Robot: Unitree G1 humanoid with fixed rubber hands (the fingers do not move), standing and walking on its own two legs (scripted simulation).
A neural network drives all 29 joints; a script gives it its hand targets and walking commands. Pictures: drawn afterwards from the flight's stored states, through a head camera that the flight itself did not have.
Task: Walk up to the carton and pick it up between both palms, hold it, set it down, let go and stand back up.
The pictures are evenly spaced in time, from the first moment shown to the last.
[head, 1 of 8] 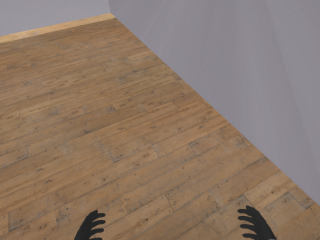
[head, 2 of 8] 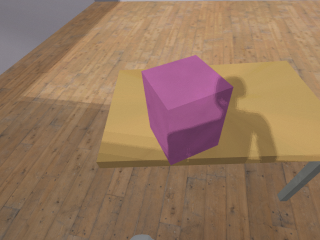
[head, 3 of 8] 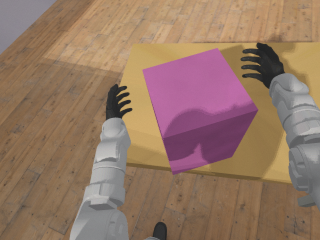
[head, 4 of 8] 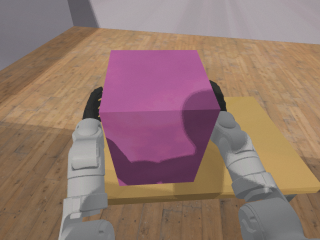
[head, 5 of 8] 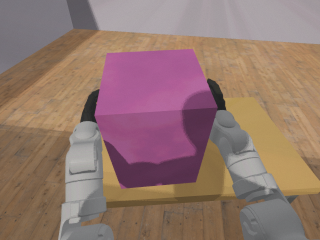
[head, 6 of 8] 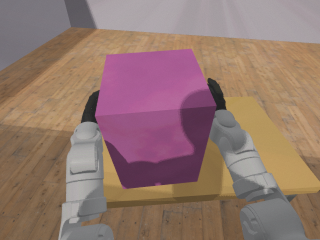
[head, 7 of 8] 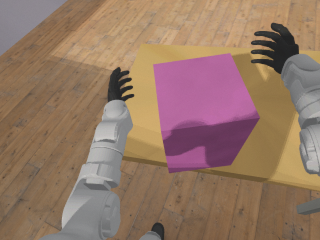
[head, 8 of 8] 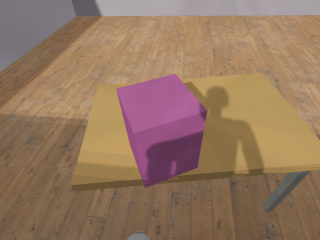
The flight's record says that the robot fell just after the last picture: no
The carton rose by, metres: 0.22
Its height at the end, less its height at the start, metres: +0.00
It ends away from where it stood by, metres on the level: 0.02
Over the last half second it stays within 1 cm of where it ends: yes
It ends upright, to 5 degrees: yes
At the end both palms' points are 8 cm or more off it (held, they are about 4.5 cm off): yes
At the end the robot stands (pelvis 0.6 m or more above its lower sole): yes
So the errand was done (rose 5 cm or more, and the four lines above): yes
